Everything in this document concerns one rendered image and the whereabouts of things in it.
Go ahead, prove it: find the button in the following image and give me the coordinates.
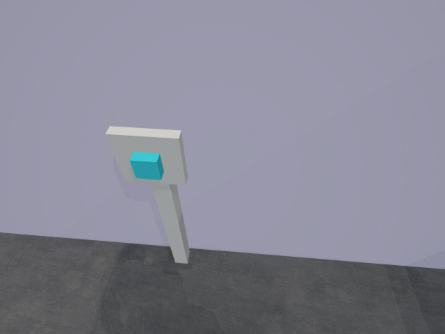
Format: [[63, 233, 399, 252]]
[[130, 152, 164, 180]]

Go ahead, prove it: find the panel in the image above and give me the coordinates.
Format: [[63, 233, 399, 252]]
[[105, 126, 190, 264]]

